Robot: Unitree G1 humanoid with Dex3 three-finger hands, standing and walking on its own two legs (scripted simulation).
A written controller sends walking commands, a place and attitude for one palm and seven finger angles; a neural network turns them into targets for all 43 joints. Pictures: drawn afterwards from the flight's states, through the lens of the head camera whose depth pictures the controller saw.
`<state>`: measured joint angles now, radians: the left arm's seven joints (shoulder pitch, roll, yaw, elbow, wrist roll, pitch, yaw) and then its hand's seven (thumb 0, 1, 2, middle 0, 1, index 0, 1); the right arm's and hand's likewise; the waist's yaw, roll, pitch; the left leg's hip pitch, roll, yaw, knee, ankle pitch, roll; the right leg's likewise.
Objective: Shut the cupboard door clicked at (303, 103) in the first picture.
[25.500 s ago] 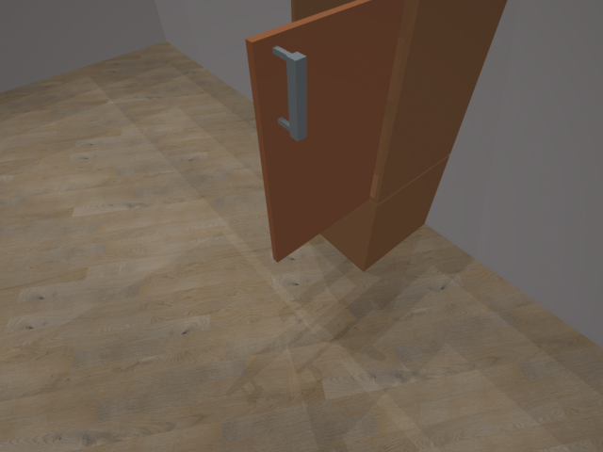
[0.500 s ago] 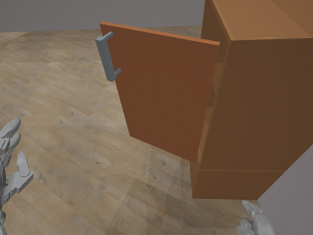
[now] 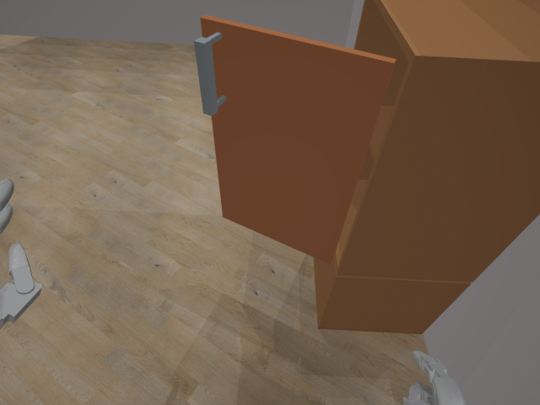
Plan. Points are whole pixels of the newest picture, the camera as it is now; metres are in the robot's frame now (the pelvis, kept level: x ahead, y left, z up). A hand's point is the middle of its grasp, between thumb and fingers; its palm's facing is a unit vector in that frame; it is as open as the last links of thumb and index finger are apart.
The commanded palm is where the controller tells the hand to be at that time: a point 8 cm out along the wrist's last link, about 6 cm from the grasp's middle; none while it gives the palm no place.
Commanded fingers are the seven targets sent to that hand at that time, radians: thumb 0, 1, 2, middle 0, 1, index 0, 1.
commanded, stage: step back with the hand held close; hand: left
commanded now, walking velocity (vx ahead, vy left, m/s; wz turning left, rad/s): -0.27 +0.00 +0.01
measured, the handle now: (213, 74) +0.68 +0.17 +0.17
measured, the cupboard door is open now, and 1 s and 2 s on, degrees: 65 65 65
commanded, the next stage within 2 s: stop stepping back and stand still in 1.18 s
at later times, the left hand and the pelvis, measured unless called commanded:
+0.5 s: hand out of the picture +0.14 +0.27 +0.17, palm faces +0.44 -0.76 -0.48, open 7.4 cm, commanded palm +0.07 +0.30 +0.19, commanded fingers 0.00 0.90 0.90 -0.20 -0.30 -0.20 -0.30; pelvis -0.06 +0.00 -0.01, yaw +3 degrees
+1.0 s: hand out of the picture +0.08 +0.26 +0.18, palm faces +0.41 -0.79 -0.46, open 7.4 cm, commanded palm +0.00 +0.29 +0.19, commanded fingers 0.00 0.90 0.90 -0.20 -0.30 -0.20 -0.30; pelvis -0.13 -0.01 +0.00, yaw +2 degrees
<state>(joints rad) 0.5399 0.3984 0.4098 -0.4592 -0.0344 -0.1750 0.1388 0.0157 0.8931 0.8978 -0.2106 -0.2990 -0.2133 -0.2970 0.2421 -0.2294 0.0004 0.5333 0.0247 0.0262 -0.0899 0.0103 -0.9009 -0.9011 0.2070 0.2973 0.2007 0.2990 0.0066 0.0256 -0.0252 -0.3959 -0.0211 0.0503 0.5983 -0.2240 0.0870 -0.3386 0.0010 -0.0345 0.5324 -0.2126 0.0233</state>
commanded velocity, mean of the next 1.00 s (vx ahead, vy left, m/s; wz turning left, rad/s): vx -0.39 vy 0.00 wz -0.05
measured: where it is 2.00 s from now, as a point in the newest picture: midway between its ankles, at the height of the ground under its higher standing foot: outside the picture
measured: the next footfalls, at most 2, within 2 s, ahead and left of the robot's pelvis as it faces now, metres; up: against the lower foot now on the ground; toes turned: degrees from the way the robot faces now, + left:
right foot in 0.98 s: -0.11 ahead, -0.15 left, +0.00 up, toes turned +4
left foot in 1.18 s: -0.10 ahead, +0.10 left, +0.00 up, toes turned +1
